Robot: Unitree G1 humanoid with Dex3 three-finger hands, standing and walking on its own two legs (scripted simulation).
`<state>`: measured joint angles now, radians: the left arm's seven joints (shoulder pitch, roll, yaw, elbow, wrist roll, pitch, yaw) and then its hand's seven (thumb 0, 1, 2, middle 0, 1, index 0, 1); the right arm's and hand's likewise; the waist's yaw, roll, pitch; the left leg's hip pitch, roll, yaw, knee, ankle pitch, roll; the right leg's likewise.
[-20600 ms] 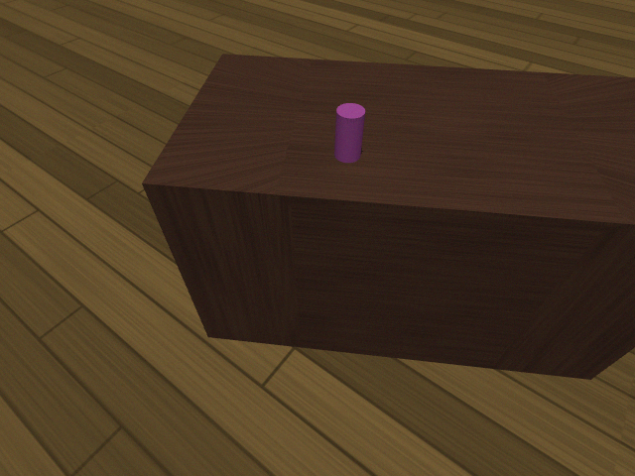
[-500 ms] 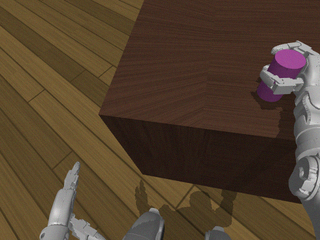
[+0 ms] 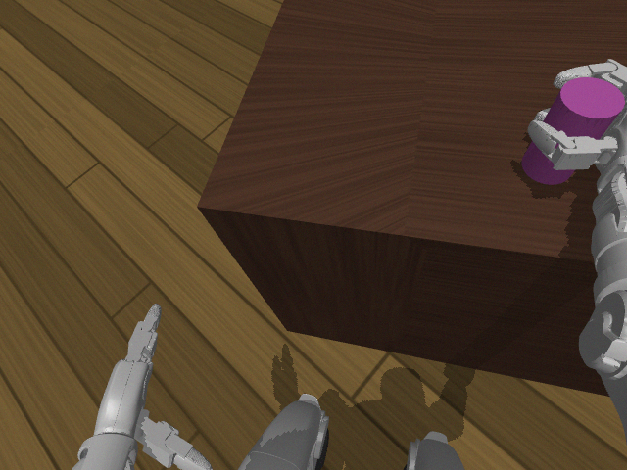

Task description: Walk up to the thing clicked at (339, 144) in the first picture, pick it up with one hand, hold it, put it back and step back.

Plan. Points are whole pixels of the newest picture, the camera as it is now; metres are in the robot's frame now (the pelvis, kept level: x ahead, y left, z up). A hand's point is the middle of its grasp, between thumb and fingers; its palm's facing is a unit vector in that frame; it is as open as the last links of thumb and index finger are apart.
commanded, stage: loosen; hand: right
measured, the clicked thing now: (566, 135) +0.54 -0.17 +0.06
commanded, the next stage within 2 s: open in 0.04 s
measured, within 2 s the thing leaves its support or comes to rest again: neither
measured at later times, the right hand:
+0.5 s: hand (574, 105) +0.55 -0.17 +0.10, palm faces +0.03 +1.00 +0.01, open 11.3 cm
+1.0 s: hand (606, 86) +0.55 -0.19 +0.12, palm faces +0.08 +1.00 +0.00, open 16.4 cm
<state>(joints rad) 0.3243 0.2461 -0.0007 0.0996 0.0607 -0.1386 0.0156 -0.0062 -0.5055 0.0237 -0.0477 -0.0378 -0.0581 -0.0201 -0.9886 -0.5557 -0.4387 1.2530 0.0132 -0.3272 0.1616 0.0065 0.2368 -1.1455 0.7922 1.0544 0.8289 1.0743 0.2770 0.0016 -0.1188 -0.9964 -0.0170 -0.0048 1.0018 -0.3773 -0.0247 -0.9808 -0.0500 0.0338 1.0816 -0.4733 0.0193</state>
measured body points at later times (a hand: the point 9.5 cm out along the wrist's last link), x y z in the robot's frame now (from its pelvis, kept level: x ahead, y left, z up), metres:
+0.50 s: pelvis +0.00 -0.01 +0.00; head +0.13 -0.03 +0.43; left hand +0.15 +0.26 +0.00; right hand +0.54 -0.22 +0.10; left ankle +0.05 +0.14 -0.66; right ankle +0.02 -0.13 -0.66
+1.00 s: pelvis +0.01 +0.00 +0.01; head +0.13 -0.02 +0.44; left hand +0.15 +0.27 +0.00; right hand +0.54 -0.24 +0.13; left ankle +0.05 +0.14 -0.66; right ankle +0.02 -0.13 -0.66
